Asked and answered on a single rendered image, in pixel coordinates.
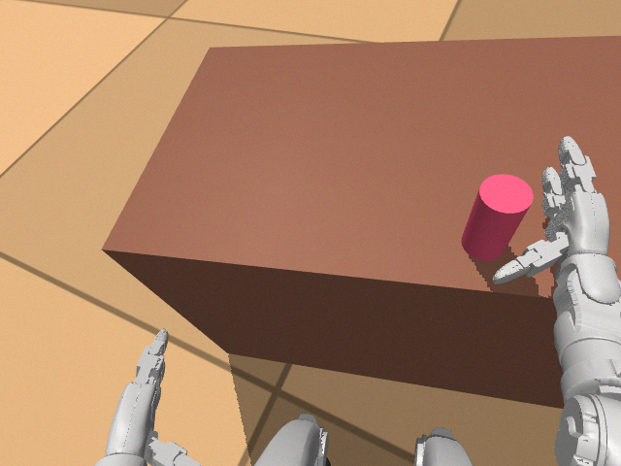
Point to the left robot hand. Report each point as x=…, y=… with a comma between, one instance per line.
x=133, y=423

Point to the right robot hand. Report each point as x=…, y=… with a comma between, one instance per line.
x=579, y=217

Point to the can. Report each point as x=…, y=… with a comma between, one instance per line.
x=499, y=207

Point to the right robot arm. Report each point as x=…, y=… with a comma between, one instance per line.
x=587, y=337

